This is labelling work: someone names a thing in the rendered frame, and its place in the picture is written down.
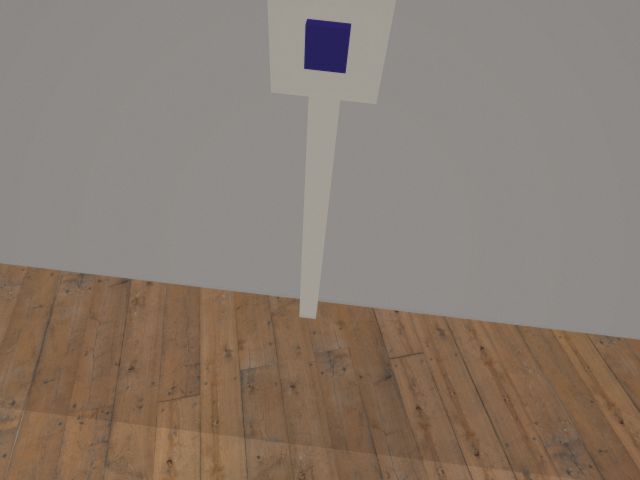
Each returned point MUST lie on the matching button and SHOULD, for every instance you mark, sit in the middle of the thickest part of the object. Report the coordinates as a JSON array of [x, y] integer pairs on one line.
[[326, 45]]

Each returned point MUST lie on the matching panel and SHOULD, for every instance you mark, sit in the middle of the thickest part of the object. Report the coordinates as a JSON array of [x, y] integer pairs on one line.
[[371, 22]]

